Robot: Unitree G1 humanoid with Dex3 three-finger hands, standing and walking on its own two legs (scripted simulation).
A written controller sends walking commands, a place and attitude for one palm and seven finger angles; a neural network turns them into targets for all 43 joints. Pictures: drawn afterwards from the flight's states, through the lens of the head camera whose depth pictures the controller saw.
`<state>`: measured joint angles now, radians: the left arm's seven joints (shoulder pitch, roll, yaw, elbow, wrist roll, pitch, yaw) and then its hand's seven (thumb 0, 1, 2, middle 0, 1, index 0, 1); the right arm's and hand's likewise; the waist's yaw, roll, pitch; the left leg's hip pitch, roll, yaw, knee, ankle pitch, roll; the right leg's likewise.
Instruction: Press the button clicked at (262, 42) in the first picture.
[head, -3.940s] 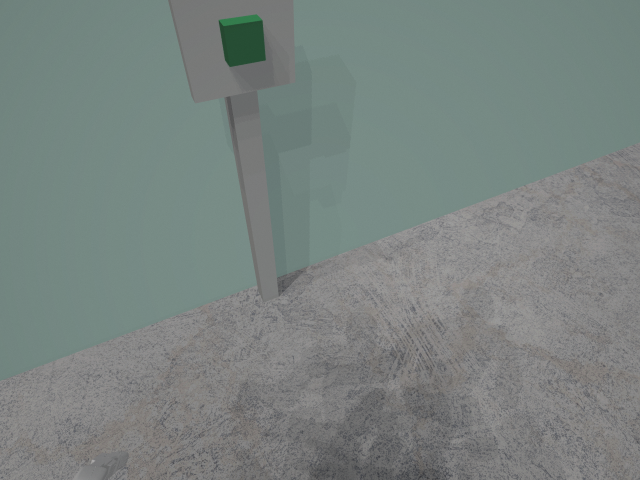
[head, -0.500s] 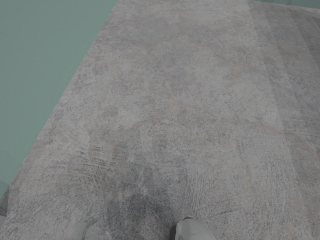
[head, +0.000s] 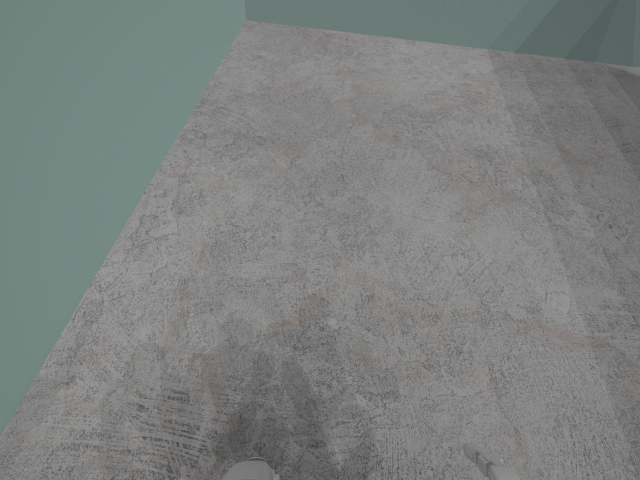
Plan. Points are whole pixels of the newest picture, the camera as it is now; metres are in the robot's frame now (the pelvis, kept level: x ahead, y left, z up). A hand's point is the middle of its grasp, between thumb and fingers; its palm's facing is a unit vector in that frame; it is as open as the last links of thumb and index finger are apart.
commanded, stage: walk to a spot facing it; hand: left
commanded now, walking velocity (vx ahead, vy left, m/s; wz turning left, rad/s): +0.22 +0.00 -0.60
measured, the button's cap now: out of the picture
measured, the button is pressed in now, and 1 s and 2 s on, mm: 0 0 0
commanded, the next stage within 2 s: turn to face it in 0.28 s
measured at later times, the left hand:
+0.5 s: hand (241, 369) +0.29 +0.16 -0.15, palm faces -0.25 -0.94 -0.22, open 7.4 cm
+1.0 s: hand (198, 394) +0.25 +0.22 -0.19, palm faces +0.07 -0.98 -0.21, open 7.3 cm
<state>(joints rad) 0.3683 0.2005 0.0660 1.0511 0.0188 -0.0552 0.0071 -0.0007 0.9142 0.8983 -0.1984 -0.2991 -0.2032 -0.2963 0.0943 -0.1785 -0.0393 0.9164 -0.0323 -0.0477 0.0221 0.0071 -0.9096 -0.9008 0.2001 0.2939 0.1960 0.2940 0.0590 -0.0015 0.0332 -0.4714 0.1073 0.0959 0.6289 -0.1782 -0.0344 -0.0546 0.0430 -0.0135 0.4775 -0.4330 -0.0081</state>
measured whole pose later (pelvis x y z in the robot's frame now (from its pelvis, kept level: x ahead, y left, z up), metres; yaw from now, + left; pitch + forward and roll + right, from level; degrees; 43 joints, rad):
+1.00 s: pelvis +0.16 +0.02 -0.01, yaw +0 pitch -1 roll -2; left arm 0.16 0.23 0.10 0.95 0.02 0.06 0.03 -0.01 0.91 0.90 -0.20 -0.30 -0.20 -0.30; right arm 0.22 -0.21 -0.08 0.94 -0.03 0.02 0.01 0.01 -0.92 -0.90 0.20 0.29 0.20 0.29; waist -0.02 -0.05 0.07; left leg -0.41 0.06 0.13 0.75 -0.33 0.05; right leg -0.40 -0.15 -0.18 0.99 -0.53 0.06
